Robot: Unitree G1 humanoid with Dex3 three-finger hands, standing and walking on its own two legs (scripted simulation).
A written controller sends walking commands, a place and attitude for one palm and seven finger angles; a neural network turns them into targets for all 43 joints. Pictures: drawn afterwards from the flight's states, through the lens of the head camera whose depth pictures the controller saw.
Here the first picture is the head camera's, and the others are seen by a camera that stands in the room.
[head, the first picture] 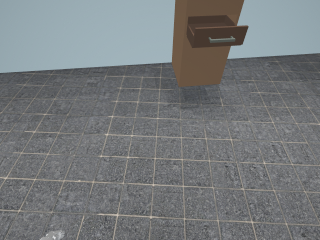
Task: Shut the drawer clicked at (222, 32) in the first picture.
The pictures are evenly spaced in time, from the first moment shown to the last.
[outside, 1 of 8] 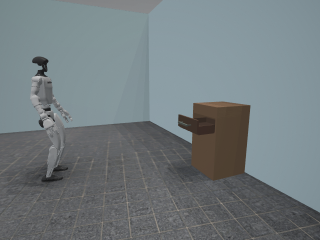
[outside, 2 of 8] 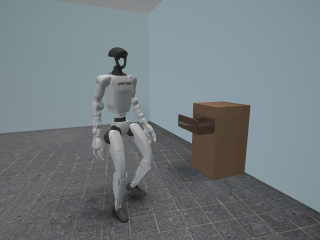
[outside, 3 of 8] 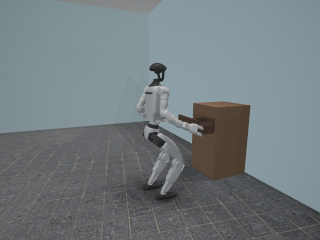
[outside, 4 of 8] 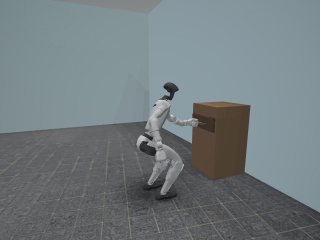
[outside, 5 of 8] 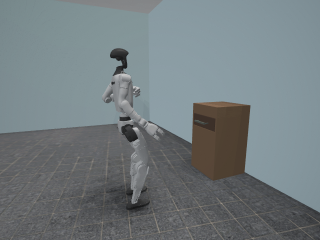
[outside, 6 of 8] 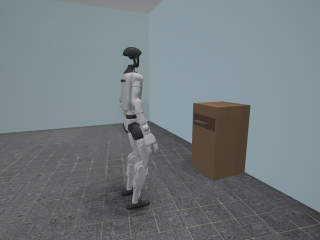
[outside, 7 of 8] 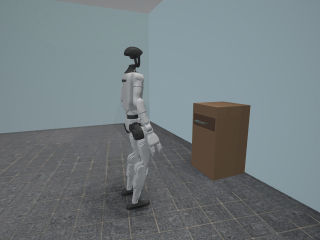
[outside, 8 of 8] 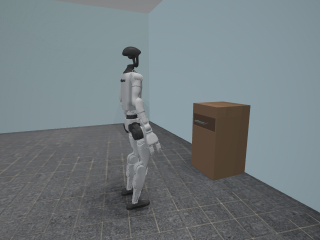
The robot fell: no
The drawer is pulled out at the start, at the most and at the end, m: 0.22 0.22 0.00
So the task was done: yes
